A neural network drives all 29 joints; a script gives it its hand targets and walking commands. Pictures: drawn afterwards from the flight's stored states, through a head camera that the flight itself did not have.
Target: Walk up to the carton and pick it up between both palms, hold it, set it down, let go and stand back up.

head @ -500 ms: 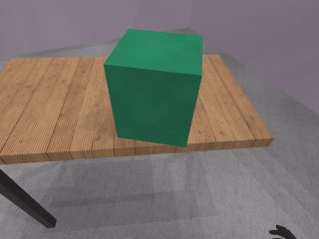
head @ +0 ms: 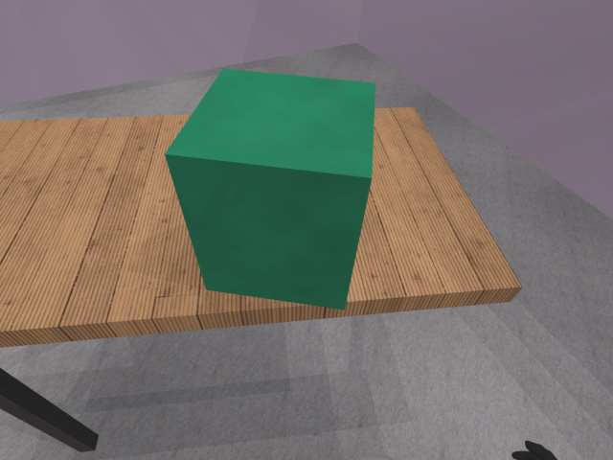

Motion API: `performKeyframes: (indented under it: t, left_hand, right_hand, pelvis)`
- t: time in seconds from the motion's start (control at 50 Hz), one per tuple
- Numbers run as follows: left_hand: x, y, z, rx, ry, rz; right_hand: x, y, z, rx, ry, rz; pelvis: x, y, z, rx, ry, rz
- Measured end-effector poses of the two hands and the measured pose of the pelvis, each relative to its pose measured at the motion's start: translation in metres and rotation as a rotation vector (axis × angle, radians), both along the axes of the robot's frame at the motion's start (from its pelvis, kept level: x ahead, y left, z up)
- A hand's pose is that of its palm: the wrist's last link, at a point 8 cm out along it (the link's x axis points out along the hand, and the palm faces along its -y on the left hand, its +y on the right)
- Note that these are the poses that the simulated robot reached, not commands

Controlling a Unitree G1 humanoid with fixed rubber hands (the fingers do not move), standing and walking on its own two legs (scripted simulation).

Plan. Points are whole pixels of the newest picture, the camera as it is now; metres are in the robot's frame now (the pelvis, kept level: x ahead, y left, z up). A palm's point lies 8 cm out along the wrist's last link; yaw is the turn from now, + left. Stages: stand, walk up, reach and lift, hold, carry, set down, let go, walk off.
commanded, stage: walk up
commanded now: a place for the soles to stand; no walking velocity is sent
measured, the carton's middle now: (285, 192) +0.44 +0.04 +0.12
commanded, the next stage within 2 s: none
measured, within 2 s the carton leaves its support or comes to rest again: neither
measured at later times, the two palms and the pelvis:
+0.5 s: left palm out of the picture +0.14 +0.30 -0.08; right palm out of the picture +0.11 -0.34 -0.09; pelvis +0.02 -0.02 -0.01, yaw -1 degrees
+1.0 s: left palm out of the picture +0.11 +0.32 -0.08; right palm out of the picture +0.13 -0.33 -0.09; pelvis +0.02 -0.02 -0.01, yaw +0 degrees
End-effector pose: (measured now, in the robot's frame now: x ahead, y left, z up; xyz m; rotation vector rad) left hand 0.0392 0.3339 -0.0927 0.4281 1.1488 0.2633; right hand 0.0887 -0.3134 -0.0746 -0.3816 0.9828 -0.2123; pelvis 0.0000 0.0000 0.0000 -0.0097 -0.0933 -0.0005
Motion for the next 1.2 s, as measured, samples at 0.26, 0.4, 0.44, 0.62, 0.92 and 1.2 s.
performKeyframes:
  t: [0.26, 0.4, 0.44, 0.62, 0.92, 1.2]
  left_hand:
    - [0.075, -0.027, 0.023, 0.058, -0.113, -0.053]
    - [0.106, -0.034, 0.019, 0.024, -0.184, -0.065]
    - [0.107, -0.034, 0.018, 0.019, -0.186, -0.064]
    - [0.093, -0.031, 0.007, 0.002, -0.143, -0.046]
    - [0.068, -0.022, 0.011, 0.037, -0.084, -0.029]
    - [0.068, -0.015, 0.009, 0.042, -0.096, -0.023]
  right_hand:
    - [0.016, -0.02, -0.033, 0.066, 0.051, -0.01]
    - [0.022, -0.028, -0.02, 0.031, 0.047, -0.013]
    - [0.025, -0.028, -0.018, 0.026, 0.04, -0.011]
    - [0.029, -0.028, -0.012, 0.007, 0.036, -0.012]
    - [0.042, -0.021, -0.019, 0.036, 0.016, -0.002]
    - [0.046, -0.015, -0.015, 0.026, 0.003, 0.001]
  pelvis:
    - [0.017, -0.023, -0.006, 0.019, 0.025, -0.012]
    - [0.02, -0.025, -0.005, 0.026, 0.028, -0.01]
    - [0.02, -0.025, -0.005, 0.026, 0.028, -0.009]
    - [0.02, -0.022, -0.005, 0.025, 0.028, -0.008]
    - [0.02, -0.019, -0.005, 0.026, 0.03, -0.005]
    - [0.016, -0.013, -0.006, 0.022, 0.025, -0.002]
